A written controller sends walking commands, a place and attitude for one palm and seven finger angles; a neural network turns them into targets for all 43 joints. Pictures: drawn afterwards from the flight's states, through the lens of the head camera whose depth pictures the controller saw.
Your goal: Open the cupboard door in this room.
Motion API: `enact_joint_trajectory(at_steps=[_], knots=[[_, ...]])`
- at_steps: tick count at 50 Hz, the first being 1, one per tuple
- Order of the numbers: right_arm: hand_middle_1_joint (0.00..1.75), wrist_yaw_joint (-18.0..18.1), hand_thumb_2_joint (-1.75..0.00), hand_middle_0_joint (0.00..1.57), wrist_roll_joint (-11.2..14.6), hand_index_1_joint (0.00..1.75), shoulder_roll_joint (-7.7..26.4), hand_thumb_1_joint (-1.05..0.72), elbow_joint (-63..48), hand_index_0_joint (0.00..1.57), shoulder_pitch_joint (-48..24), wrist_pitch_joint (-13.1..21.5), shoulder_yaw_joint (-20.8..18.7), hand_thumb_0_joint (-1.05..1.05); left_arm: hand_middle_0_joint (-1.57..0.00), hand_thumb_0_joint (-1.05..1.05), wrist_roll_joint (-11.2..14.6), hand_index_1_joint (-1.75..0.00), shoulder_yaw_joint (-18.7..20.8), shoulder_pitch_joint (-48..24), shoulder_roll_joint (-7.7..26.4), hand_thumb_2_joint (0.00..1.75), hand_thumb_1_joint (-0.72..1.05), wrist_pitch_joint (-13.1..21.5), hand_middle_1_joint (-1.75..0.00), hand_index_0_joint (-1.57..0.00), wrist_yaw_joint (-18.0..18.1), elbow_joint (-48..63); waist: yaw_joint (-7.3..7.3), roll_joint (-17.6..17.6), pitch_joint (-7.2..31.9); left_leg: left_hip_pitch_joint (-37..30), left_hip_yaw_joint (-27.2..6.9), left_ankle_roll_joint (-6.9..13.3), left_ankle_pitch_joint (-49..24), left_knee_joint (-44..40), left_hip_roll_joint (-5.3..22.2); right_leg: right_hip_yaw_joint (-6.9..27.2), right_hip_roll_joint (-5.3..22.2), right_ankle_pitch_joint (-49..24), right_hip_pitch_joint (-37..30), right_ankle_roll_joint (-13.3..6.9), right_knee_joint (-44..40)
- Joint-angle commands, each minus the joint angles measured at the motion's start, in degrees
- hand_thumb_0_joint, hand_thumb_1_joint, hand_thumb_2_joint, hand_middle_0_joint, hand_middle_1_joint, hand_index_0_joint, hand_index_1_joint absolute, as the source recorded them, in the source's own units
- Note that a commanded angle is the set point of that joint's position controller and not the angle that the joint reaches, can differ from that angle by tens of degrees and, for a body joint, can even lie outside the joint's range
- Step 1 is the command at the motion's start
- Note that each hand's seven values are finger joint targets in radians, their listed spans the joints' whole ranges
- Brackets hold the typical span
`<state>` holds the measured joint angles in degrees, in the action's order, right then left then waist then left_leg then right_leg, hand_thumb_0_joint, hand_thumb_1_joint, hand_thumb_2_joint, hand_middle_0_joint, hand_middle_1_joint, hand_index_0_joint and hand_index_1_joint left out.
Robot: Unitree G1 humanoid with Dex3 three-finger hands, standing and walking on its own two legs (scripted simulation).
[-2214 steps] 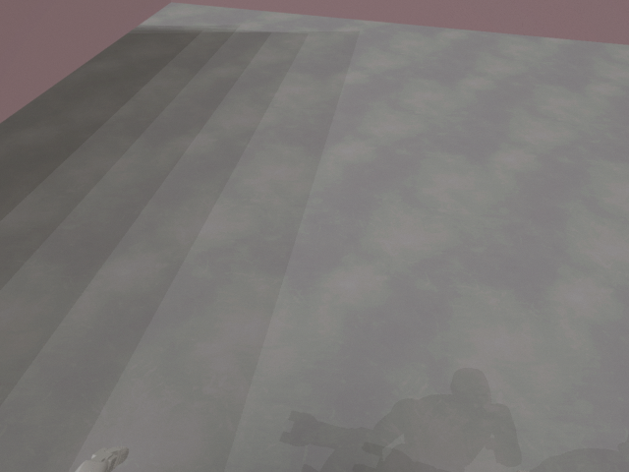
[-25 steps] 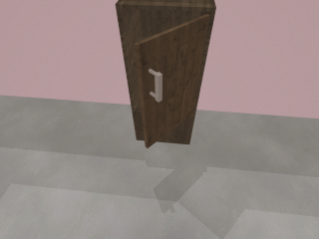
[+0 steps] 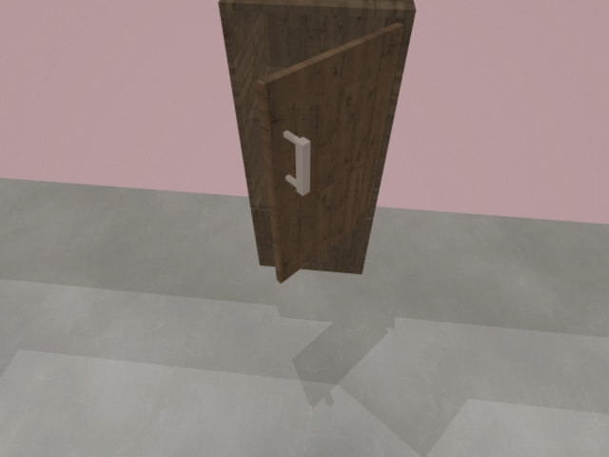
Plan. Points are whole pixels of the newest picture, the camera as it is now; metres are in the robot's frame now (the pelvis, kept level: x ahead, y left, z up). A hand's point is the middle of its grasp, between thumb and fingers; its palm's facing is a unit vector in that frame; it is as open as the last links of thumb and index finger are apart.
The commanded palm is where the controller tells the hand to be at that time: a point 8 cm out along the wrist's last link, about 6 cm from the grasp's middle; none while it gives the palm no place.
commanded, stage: look to check the result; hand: left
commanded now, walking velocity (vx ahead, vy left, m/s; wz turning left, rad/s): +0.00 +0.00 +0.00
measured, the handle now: (296, 163) +0.64 +0.06 +0.01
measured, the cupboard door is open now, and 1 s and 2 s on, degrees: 49 49 49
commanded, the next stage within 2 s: walk to a spot facing it in 0.24 s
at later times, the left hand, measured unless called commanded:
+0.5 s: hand out of the picture +0.03 +0.18 -0.17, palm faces +0.01 -0.97 -0.24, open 7.3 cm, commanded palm none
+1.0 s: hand out of the picture +0.10 +0.14 -0.16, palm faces -0.18 -0.94 -0.30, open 7.3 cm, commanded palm none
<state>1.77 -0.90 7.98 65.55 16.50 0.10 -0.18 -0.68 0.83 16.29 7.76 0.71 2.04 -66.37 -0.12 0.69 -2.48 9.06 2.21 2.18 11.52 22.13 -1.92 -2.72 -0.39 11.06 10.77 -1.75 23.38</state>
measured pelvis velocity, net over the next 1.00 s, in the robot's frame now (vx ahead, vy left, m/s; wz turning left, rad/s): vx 0.01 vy -0.05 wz -0.28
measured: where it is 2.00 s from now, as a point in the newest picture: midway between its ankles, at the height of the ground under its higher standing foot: outside the picture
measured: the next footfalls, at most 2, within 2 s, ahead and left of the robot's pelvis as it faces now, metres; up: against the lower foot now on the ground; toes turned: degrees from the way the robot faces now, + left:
left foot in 1.34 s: +0.13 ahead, +0.08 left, +0.00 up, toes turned -31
right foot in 1.72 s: +0.00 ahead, -0.15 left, +0.00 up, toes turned -47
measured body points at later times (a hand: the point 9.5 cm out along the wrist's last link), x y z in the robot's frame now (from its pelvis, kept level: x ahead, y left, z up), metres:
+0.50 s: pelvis +0.01 -0.01 +0.00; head +0.03 -0.02 +0.45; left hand +0.03 +0.23 -0.15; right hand +0.02 -0.24 -0.16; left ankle +0.01 +0.09 -0.74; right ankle +0.02 -0.10 -0.74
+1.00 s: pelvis +0.01 -0.05 +0.00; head +0.06 -0.09 +0.44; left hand +0.11 +0.19 -0.14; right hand +0.04 -0.32 -0.16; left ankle +0.01 +0.12 -0.66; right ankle -0.01 -0.12 -0.74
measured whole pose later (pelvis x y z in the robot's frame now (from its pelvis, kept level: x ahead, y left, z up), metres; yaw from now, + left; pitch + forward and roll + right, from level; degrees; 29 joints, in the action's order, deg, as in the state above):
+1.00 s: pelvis +0.01 -0.05 +0.00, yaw -16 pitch +2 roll +3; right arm 1.4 -0.5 13.1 54.4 5.9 -3.2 -4.1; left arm -1.2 4.7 13.4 11.0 -1.2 1.2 -55.5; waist -2.0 -0.2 -6.4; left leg 26.3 0.6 -2.7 24.7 60.7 1.6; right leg 5.5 -3.8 13.8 15.6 -4.8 28.6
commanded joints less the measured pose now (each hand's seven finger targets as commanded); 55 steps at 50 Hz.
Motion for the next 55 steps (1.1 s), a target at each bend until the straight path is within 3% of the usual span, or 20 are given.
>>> enact_joint_trajectory(at_steps=[1, 18, 20, 23, 26, 29, 32, 34, 36, 38, 39, 40, 41, 42, 43, 45, 47, 51, 53, 55], knots=[[0.3, 0.4, -0.9, 0.2, -0.1, 0.3, 5.9, -0.9, -1.3, 0.2, 3.4, 0.7, -0.8, 0.0, -0.2, 0.0, 0.0, -0.3, 1.1, 2.5, 7.0, 0.9, 0.9, 0.6, -0.3, -0.2, 0.1, 1.9, 0.38, -0.2, -2.2, 2.0, -6.5, 0.3, -2.2, -5.0, 7.4, 6.6, 6.2, -0.7, 1.1, -1.5, -5.2], [0.3, 0.2, -0.9, 0.2, -0.3, 0.3, 8.9, -0.9, -1.4, 0.2, 0.3, 0.8, -1.0, 0.0, -0.2, 0.0, 0.0, -0.3, 1.4, -1.7, 10.2, 0.9, 0.9, 0.8, -0.3, -0.2, -0.2, 2.7, 0.51, -0.7, -1.4, 1.1, -6.6, -0.1, -2.5, -5.8, 7.6, 7.1, 6.6, -0.8, -0.5, -1.6, -6.4], [0.3, 0.4, -0.9, 0.2, -0.3, 0.3, 6.2, -0.9, -1.2, 0.2, 1.4, 0.5, -0.6, 0.0, -0.2, 0.0, 0.1, -0.3, 1.3, -1.0, 8.0, 0.9, 0.9, 0.1, -0.3, -0.2, -0.1, 2.7, 0.62, -0.6, -0.3, -0.3, -5.2, -0.5, -4.7, -4.0, 8.1, 7.9, 6.6, -4.5, 0.4, -1.4, -5.0], [0.3, 0.8, -0.9, 0.2, -0.2, 0.3, 7.2, -0.9, -2.1, 0.2, 1.8, -0.3, -1.4, 0.0, -0.2, 0.0, 0.0, -0.3, 2.3, -1.7, 9.4, 0.9, 0.9, -0.8, -0.3, -0.2, -0.3, 4.0, 0.83, -1.6, -0.1, -0.2, -3.1, -0.6, -3.6, -0.9, 8.6, 9.5, 6.8, -8.0, 2.0, -1.8, -2.7], [0.3, 1.0, -0.9, 0.2, -0.3, 0.3, 8.5, -0.9, -4.3, 0.2, 0.7, -0.9, -2.4, 0.0, -0.2, 0.0, -0.3, -0.3, 3.3, -2.5, 10.3, 0.9, 0.9, -1.7, -0.3, -0.2, -0.8, 6.2, 0.91, -1.0, -1.1, 0.6, -2.2, -0.5, 0.3, 0.6, 9.3, 11.3, 6.2, -5.9, 5.8, -2.2, -1.0], [0.3, 1.2, -0.9, 0.2, -0.4, 0.3, 10.1, -0.9, -6.3, 0.2, 0.2, -1.0, -3.3, 0.0, -0.2, 0.0, -0.5, -0.3, 4.0, -3.6, 10.4, 0.9, 0.9, -2.3, -0.3, -0.2, -1.3, 8.5, 0.94, 1.5, -0.6, 0.6, -4.4, 0.8, 2.4, -1.0, 12.4, 10.8, 3.9, -4.8, 8.5, -1.8, 3.3], [0.3, 1.4, -0.9, 0.2, -0.6, 0.3, 12.5, -0.9, -8.2, 0.2, -0.6, -0.7, -4.4, 0.0, -0.2, 0.0, -0.7, -0.3, 4.4, -3.4, 9.2, 0.9, 0.9, -2.7, -0.3, -0.2, -1.9, 10.3, 0.45, 6.0, 0.9, 0.4, -9.5, 4.5, 2.9, -4.4, 18.7, 7.4, 0.3, 0.6, 10.9, -0.7, 13.6], [0.3, 1.4, -0.9, 0.2, -1.0, 0.3, 13.3, -0.9, -9.2, 0.2, -1.3, -0.3, -4.9, 0.0, -0.2, 0.0, -0.8, -0.3, 4.8, -4.0, 8.5, 0.9, 0.9, -3.2, -0.3, -0.2, -2.3, 11.6, 0.34, 9.5, 0.7, 0.5, -10.9, 8.0, -3.9, -6.5, 23.9, 4.1, 0.0, 14.2, 12.9, 0.4, 24.6], [0.3, 1.4, -0.9, 0.2, -1.1, 0.3, 13.1, -0.9, -10.5, 0.2, -2.7, -0.2, -4.9, 0.0, -0.2, 0.0, -0.7, -0.3, 4.9, -3.8, 7.9, 0.9, 0.9, -3.3, -0.3, -0.2, -2.5, 12.5, -0.38, 7.6, 1.0, 0.4, -8.7, 8.8, -10.3, -4.1, 24.8, 4.4, 1.6, 17.0, 12.8, 0.4, 26.1], [0.3, 1.3, -0.9, 0.2, -1.2, 0.3, 13.5, -0.9, -11.5, 0.2, -5.0, -0.3, -4.9, 0.0, -0.2, 0.0, -0.6, -0.3, 5.1, -0.9, 7.7, 0.9, 0.9, -2.9, -0.3, -0.2, -2.7, 12.3, -2.38, 3.8, 0.9, 3.7, -2.7, 5.4, -13.9, 2.8, 21.9, 3.3, 2.0, 10.8, 5.6, 0.5, 16.2], [0.3, 1.3, -0.9, 0.2, -0.8, 0.3, 13.3, -0.9, -12.2, 0.2, -6.2, -0.6, -5.0, 0.0, -0.2, 0.0, -0.8, -0.3, 5.4, 2.3, 8.5, 0.9, 0.9, -2.5, -0.3, -0.2, -2.6, 11.6, -3.91, -1.1, 1.4, 6.0, 0.8, 2.1, -9.8, 10.0, 17.3, 5.8, 2.2, 0.1, 1.5, 0.0, 6.3], [0.3, 1.1, -0.9, 0.2, 0.1, 0.3, 10.2, -0.9, -13.6, 0.2, -6.2, -0.9, -4.8, 0.0, -0.2, 0.0, -1.6, -0.3, 6.4, 4.3, 14.0, 0.9, 0.9, -1.7, -0.3, -0.2, -1.8, 11.4, -4.06, -17.8, 3.0, 14.5, 7.0, -2.8, 6.6, 23.2, 8.0, 23.9, 13.0, -14.1, -4.1, -3.2, -4.4], [0.3, 0.6, -0.9, 0.2, 0.1, 0.3, 8.8, -0.9, -15.5, 0.2, -8.2, -1.4, -4.4, 0.0, -0.2, 0.0, -1.0, -0.3, 7.0, 5.9, 17.8, 0.9, 0.9, -1.6, -0.3, -0.2, -0.9, 11.2, -5.26, -22.1, 1.8, 21.0, 4.1, -4.3, 24.3, 36.1, 2.6, 34.2, 20.8, -25.4, -4.1, -8.1, -7.0], [0.3, 0.4, -0.9, 0.2, 0.3, 0.3, 9.8, -0.9, -14.9, 0.2, -7.4, -1.9, -4.5, 0.0, -0.2, 0.0, -0.5, -0.3, 7.0, 4.9, 17.7, 0.9, 0.9, -1.8, -0.3, -0.2, -0.6, 11.6, -4.17, -15.0, 2.4, 22.1, -1.6, -4.0, 23.0, 42.0, 4.3, 32.6, 20.4, -17.8, -4.3, -11.7, -6.4], [0.3, 0.2, -0.9, 0.2, 0.2, 0.3, 9.5, -0.9, -14.8, 0.2, -9.2, -2.0, -4.8, 0.0, -0.2, 0.0, -0.5, -0.3, 6.9, 1.9, 15.5, 0.9, 0.9, -1.9, -0.3, -0.2, -0.3, 12.9, -3.11, -10.1, 0.7, 23.9, -3.3, -4.0, 19.0, 43.9, 5.2, 31.9, 17.4, -9.6, -1.5, -11.6, -7.0], [0.3, 0.0, -0.9, 0.2, 0.1, 0.3, 9.2, -0.9, -15.2, 0.2, -10.3, -1.8, -4.6, 0.0, -0.2, 0.0, -0.6, -0.3, 6.6, -1.3, 14.4, 0.9, 0.9, -1.5, -0.3, -0.2, -0.2, 14.1, -1.72, -6.4, 1.1, 24.3, -4.1, -4.8, 14.4, 43.5, 5.7, 28.6, 14.5, -14.5, -2.5, -10.9, -4.6], [0.3, -0.2, -0.9, 0.2, 0.2, 0.3, 8.1, -0.9, -15.2, 0.2, -10.3, -1.9, -4.4, 0.0, -0.2, 0.0, -0.5, -0.3, 6.5, -0.1, 14.1, 0.9, 0.9, -1.0, -0.3, -0.2, -0.2, 14.1, -1.58, -3.7, 4.6, 22.6, -3.6, -5.3, 12.2, 40.9, 5.1, 25.7, 12.2, -21.2, -5.3, -9.7, -2.8], [0.3, 0.1, -0.9, 0.2, 0.5, 0.3, 7.8, -0.9, -16.5, 0.2, -12.3, -1.8, -4.4, 0.0, -0.2, 0.0, -0.7, -0.3, 6.6, 2.6, 14.5, 0.9, 0.9, -1.0, -0.3, -0.2, -0.3, 13.8, -2.74, -6.4, 7.2, 22.8, -3.4, -5.9, 11.9, 35.5, 3.7, 26.5, 10.6, -28.6, -10.7, -8.9, -1.1], [0.3, 0.4, -0.9, 0.2, 0.5, 0.3, 8.4, -0.9, -17.1, 0.2, -13.4, -1.9, -4.4, 0.0, -0.2, 0.0, -0.5, -0.3, 6.7, 3.3, 14.8, 0.9, 0.9, -1.2, -0.3, -0.2, -0.4, 14.1, -3.0, -8.5, 6.6, 23.8, -3.9, -6.0, 11.3, 35.5, 3.4, 26.7, 9.9, -30.0, -11.4, -8.2, -1.2], [0.3, 0.5, -0.9, 0.2, 0.6, 0.3, 8.8, -0.9, -18.1, 0.2, -14.8, -1.8, -4.4, 0.0, -0.2, 0.0, -0.7, -0.3, 6.8, 3.5, 14.6, 0.9, 0.9, -1.4, -0.3, -0.2, -0.4, 14.4, -3.19, -9.2, 6.3, 23.5, -4.5, -6.0, 12.1, 34.0, 3.0, 28.6, 9.9, -30.1, -11.0, -8.7, -1.1]])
